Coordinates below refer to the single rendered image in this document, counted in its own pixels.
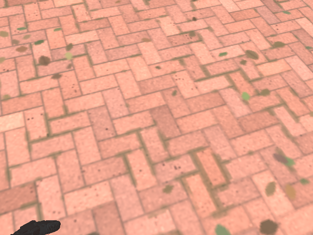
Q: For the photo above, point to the left robot hand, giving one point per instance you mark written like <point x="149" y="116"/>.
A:
<point x="38" y="228"/>

